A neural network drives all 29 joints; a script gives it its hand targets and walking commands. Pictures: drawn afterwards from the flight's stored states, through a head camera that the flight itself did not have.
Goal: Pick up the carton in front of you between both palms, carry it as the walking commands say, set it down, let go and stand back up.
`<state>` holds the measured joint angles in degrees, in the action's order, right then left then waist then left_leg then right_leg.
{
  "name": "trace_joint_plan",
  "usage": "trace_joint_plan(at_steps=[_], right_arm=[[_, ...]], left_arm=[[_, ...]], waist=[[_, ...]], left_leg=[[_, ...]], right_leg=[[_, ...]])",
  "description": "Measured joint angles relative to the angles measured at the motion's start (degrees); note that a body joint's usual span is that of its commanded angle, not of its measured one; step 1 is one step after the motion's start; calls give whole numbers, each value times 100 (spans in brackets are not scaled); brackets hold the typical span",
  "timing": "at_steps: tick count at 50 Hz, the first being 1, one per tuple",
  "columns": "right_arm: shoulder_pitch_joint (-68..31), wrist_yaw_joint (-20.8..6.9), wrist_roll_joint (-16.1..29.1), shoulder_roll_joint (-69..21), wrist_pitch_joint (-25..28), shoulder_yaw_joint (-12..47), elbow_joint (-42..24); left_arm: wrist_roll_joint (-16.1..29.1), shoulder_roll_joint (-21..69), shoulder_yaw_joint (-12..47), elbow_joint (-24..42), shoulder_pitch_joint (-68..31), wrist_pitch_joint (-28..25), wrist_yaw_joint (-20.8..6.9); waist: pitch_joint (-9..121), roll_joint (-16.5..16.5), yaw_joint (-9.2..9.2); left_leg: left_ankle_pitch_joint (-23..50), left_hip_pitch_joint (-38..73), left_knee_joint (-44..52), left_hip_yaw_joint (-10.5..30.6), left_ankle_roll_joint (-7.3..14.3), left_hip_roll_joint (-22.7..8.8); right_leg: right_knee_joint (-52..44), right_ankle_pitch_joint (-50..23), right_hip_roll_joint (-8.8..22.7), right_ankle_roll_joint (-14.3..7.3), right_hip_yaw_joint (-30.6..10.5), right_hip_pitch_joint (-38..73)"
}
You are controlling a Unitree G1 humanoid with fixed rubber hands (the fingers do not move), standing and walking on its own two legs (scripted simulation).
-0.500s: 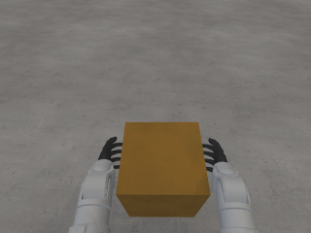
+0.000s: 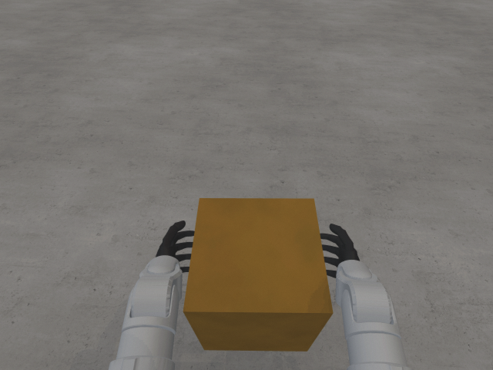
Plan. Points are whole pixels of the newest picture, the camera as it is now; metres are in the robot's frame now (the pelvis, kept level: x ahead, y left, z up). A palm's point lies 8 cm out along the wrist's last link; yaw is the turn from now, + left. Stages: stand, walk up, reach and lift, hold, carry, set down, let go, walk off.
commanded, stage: carry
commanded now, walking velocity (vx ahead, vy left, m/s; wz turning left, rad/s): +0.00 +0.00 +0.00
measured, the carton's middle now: (256, 278) +0.31 +0.00 -0.06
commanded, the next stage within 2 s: hold in 0.08 s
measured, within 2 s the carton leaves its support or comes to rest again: neither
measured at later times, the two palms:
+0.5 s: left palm (181, 254) +0.30 +0.13 +0.04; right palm (366, 287) +0.24 -0.17 +0.05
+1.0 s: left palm (169, 243) +0.31 +0.15 +0.05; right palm (350, 276) +0.26 -0.14 +0.05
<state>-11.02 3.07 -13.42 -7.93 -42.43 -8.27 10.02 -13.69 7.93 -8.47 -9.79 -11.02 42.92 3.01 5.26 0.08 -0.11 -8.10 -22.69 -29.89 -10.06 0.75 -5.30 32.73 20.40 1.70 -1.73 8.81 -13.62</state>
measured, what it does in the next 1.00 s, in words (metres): shifts its weight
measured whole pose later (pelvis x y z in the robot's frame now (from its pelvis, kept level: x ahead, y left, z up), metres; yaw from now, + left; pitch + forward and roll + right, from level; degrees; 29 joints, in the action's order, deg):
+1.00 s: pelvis +0.01 +0.06 +0.01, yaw -11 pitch -7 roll +0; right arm -15.8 -0.1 -16.4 -8.9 -39.0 -14.4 19.6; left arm -16.8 8.7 -12.2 -15.6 -15.2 41.6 1.1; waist -0.5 2.9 0.6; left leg -7.8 -8.3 -22.7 0.3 1.7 2.4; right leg 24.2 15.1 -0.2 1.0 -8.0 -2.7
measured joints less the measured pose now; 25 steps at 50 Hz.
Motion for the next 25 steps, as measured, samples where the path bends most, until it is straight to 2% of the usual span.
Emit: trace_joint_plan(at_steps=[4, 6, 9, 12, 17, 25], right_arm=[[4, 3, 1, 1, -6, 3, -5], [-28, -36, -37, -8, 112, -12, 64], [-29, -58, -74, -8, 270, 11, 204], [-19, -59, -48, -4, 304, -25, 269], [-28, -48, -30, -3, 292, -154, 363], [-231, -163, -79, -40, 311, -312, 659]], left_arm=[[3, -1, 3, 5, 5, 2, 0], [13, -4, -12, 108, 34, -25, -27], [48, -28, 20, 288, 191, -79, -68], [38, -29, 49, 246, 216, -114, -63], [-91, -6, 61, -64, 43, -151, -63], [-252, 34, -156, -363, -193, -160, -67]], waist=[[-11, 1, 1], [-295, 76, 73], [-594, 109, 160], [-726, 94, 91], [-747, 158, -30], [-684, 256, 2]], left_leg=[[5, 3, 4, 6, -13, -8], [68, 323, 193, 364, -18, 181], [121, 790, 486, 945, -141, 348], [110, 1053, 623, 1204, -259, 385], [88, 1249, 642, 1166, -226, 420], [70, 1349, 648, 1064, -110, 522]], right_leg=[[4, 4, -7, -11, 4, 1], [-98, -94, -61, -109, -204, 240], [-414, -243, -197, -44, -527, 611], [-645, -396, -300, -7, -734, 850], [-707, -463, -328, 54, -989, 988], [-721, -515, -276, 173, -1254, 1021]])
